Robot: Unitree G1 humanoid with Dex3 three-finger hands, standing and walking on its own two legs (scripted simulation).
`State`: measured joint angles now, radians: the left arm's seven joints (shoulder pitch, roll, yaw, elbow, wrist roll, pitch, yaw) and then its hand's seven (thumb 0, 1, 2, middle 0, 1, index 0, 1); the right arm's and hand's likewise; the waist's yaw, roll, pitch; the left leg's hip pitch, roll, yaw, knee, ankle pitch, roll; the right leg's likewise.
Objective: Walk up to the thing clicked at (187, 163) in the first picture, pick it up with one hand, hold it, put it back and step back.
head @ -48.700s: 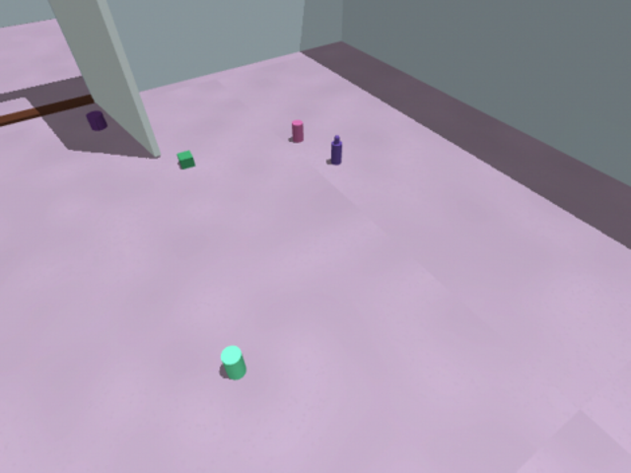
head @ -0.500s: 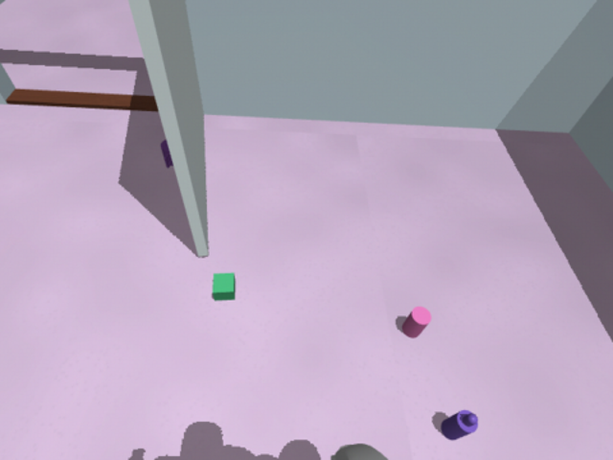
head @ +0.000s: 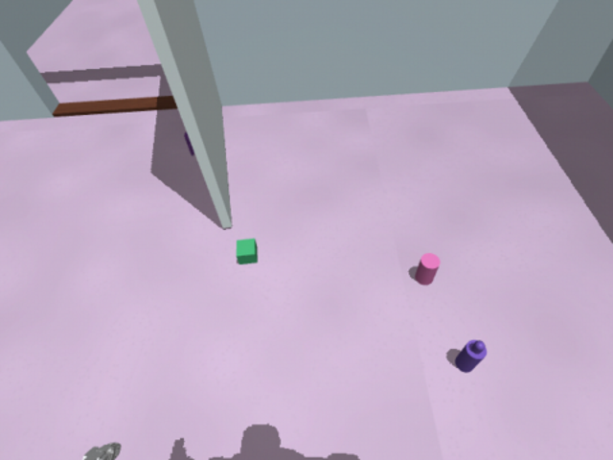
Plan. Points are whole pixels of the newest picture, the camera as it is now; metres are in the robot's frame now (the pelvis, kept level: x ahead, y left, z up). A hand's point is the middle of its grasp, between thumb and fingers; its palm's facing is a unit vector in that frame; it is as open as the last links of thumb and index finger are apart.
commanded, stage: step back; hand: left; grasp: from above
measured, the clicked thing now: (247, 251) +0.94 +0.30 -0.73
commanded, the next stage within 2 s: stand in 1.34 s
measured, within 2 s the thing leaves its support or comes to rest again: neither
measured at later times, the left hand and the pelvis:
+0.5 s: hand out of the picture -0.09 +0.24 -0.15, palm faces -0.01 -0.92 -0.39, open 7.4 cm; pelvis -0.15 -0.03 +0.00, yaw -2 degrees
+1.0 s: hand out of the picture -0.05 +0.25 -0.14, palm faces +0.01 -0.91 -0.41, open 7.4 cm; pelvis -0.14 -0.03 +0.00, yaw +1 degrees
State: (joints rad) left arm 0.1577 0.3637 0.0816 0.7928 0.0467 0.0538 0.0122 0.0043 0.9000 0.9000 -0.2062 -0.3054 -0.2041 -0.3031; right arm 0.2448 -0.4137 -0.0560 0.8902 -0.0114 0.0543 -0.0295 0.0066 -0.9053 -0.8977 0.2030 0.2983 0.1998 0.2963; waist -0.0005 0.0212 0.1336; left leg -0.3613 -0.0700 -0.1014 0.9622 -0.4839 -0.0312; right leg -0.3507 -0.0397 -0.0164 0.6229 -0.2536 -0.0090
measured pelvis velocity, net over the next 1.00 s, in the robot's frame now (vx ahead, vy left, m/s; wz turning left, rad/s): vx -0.14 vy -0.03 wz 0.01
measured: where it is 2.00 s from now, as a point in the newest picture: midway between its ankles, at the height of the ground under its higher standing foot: outside the picture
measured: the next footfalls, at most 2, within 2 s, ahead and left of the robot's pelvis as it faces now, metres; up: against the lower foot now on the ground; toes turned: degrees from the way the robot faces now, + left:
left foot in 0.06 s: -0.02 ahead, +0.12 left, +0.00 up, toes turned +0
right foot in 0.38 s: -0.12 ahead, -0.15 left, +0.00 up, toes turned +2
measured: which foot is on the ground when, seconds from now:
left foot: up 0.00-0.04, down 0.06-0.40, up 0.42-0.62, down 0.64-0.96, up 0.98-1.00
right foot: down 0.00-0.10, up 0.12-0.36, down 0.38-0.68, up 0.70-0.92, down 0.94-1.00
